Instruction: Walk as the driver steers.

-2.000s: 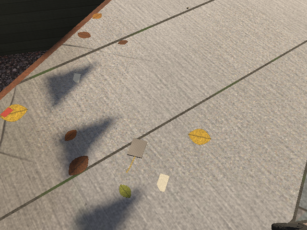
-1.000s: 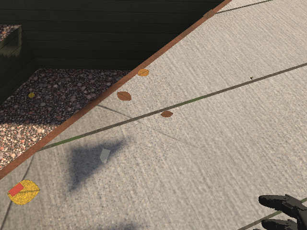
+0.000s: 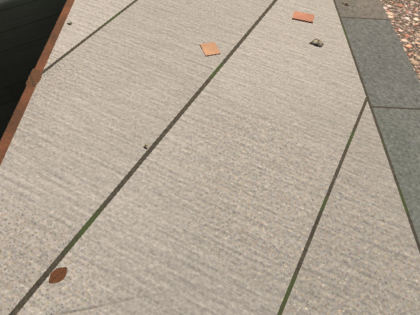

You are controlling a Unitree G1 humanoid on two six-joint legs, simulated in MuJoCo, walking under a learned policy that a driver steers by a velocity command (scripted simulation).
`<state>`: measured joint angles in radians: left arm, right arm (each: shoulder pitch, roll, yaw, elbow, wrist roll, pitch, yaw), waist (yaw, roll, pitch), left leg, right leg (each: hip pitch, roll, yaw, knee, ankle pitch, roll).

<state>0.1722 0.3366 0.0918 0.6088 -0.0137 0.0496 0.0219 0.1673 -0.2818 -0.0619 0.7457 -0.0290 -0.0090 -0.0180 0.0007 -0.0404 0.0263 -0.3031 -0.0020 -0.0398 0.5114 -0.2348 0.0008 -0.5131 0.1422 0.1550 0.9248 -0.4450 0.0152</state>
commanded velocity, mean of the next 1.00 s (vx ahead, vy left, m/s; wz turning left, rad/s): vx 0.26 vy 0.00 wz -0.10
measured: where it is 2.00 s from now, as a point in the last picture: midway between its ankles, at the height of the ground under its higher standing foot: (210, 217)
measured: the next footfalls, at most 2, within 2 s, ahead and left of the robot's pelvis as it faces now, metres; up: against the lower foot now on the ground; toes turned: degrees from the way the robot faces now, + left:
right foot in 0.32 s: +0.00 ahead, -0.14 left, +0.00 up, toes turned -13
left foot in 0.88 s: +0.37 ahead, +0.04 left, +0.00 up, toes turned -3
